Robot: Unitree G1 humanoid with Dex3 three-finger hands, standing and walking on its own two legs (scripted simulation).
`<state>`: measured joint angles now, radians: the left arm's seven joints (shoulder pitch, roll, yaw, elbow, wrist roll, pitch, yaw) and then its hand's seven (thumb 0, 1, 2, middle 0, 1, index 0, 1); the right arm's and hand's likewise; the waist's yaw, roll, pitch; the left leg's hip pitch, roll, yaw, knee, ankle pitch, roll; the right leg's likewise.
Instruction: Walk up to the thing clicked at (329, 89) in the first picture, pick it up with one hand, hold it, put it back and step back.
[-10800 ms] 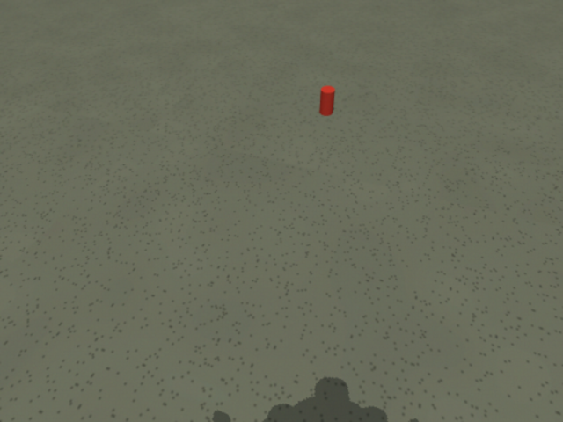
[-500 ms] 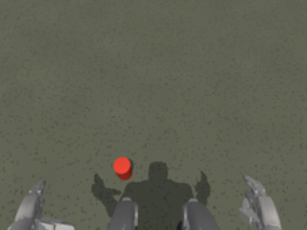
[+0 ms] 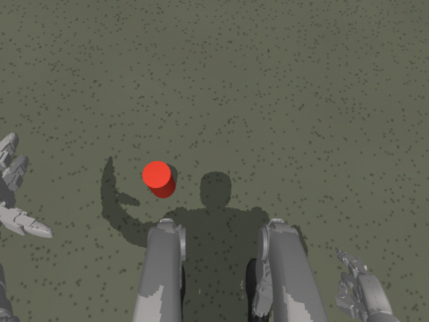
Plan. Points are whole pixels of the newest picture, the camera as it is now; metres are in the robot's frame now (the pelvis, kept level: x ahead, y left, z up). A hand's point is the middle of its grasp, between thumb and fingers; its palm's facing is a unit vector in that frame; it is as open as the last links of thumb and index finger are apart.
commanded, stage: go down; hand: left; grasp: from the side
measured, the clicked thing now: (160, 180) +0.45 +0.19 -0.43
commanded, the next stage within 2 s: approach in 1.14 s
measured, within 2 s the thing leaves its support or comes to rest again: neither
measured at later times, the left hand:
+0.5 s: hand (40, 175) +0.37 +0.36 -0.09, palm faces +0.06 -0.99 -0.11, open 17.4 cm
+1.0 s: hand (44, 167) +0.39 +0.37 -0.11, palm faces +0.04 -1.00 -0.09, open 17.5 cm
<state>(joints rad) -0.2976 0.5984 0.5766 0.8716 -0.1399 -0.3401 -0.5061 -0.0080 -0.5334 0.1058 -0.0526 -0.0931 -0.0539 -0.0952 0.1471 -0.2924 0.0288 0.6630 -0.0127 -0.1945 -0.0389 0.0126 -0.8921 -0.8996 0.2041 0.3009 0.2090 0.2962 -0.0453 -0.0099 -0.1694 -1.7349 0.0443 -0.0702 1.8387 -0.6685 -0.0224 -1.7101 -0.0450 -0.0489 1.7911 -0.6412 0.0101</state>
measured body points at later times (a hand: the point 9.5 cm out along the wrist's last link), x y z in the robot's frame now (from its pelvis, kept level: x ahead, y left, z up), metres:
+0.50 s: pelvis -0.02 +0.01 -0.07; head +0.18 +0.06 +0.32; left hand +0.36 +0.42 -0.08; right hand +0.13 -0.27 -0.18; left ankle +0.06 +0.13 -0.48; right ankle +0.08 -0.13 -0.48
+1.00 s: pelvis -0.02 +0.01 -0.12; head +0.18 +0.06 +0.28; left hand +0.38 +0.42 -0.10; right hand +0.10 -0.28 -0.22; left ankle +0.06 +0.13 -0.48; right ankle +0.08 -0.13 -0.48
